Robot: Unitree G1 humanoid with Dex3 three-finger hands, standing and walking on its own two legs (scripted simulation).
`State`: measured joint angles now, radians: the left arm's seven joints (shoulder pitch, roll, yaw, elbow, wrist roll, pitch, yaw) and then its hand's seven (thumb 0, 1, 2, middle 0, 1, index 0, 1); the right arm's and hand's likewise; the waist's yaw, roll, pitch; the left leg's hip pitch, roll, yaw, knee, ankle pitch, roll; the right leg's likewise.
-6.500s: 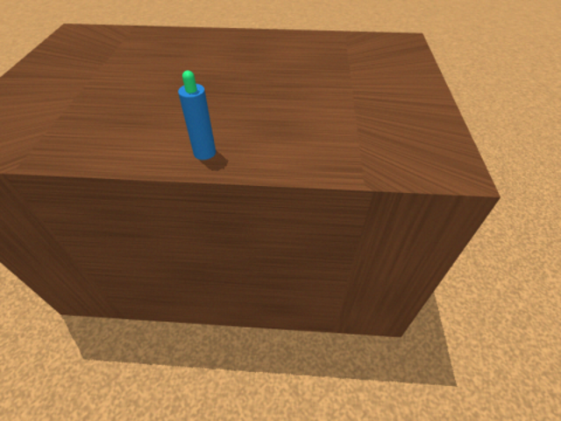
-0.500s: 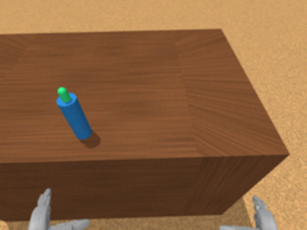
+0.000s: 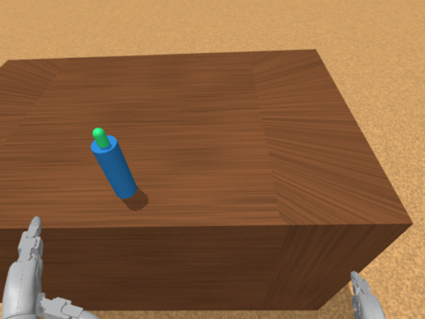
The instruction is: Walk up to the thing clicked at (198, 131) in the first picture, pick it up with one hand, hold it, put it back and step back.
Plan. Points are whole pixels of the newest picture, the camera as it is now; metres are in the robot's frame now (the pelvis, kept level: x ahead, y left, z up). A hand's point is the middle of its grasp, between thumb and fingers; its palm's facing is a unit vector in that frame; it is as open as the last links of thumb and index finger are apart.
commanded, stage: rise first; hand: left
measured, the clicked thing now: (113, 163) +0.41 +0.24 +0.07
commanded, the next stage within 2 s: go down in 0.90 s
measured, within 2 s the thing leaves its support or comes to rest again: neither
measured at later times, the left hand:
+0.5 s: hand (34, 274) +0.17 +0.27 +0.10, palm faces +0.39 -0.81 -0.44, open 17.5 cm
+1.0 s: hand (15, 263) +0.17 +0.28 +0.14, palm faces +0.43 -0.78 -0.45, open 17.6 cm
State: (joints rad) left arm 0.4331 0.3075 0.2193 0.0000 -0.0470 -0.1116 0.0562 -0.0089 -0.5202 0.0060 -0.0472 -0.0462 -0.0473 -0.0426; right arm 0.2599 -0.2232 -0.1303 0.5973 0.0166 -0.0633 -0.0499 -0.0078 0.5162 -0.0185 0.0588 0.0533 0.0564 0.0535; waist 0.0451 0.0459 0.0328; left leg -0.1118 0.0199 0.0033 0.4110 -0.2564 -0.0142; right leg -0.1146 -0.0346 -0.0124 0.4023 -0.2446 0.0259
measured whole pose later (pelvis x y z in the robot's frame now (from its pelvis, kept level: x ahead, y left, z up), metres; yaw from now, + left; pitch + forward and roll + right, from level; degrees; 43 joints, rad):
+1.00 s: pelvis -0.02 +0.00 +0.00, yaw +1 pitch -4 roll +0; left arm 0.41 0.37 0.38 -0.18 -0.04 -0.30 0.04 -0.01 -0.58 0.07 -0.06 -0.06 -0.04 -0.07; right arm 0.25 -0.23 -0.17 0.65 0.02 -0.13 -0.05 -0.01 0.51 -0.05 0.06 0.06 0.06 0.06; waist 0.06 0.05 0.05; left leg -0.10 0.02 -0.01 0.40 -0.22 -0.02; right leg -0.11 -0.04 -0.03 0.40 -0.22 0.02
